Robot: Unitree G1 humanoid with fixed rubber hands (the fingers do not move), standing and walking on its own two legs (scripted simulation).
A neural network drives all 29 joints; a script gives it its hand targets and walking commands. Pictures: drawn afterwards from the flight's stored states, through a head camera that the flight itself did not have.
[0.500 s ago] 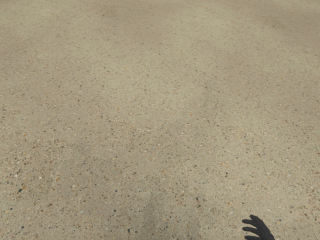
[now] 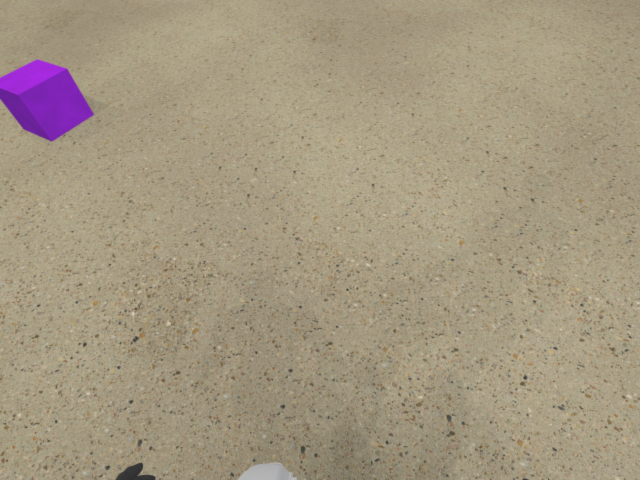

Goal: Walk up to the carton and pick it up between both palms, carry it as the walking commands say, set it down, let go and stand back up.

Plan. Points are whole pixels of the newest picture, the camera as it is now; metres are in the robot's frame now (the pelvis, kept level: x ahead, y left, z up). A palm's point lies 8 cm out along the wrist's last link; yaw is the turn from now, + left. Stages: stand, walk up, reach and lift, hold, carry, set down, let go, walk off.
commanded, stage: walk up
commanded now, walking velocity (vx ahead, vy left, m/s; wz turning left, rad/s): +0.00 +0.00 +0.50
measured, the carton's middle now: (44, 100) +2.12 +1.64 -0.63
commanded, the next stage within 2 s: none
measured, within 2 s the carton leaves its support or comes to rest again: neither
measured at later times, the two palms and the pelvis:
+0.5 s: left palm out of the picture +0.01 +0.42 -0.14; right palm (375, 373) +0.29 -0.07 -0.11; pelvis +0.09 +0.14 -0.02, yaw +14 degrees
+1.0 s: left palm (49, 322) +0.40 +0.50 -0.12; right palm (352, 319) +0.41 -0.04 -0.16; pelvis +0.36 +0.21 -0.02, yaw +27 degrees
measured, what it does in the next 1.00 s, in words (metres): walks ahead, turning left: left foot, then right foot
